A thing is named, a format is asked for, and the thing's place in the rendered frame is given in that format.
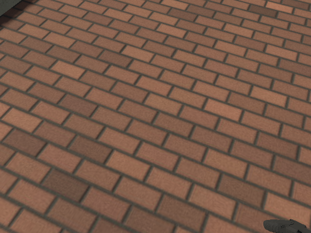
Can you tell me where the right robot hand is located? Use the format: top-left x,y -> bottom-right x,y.
263,219 -> 311,233

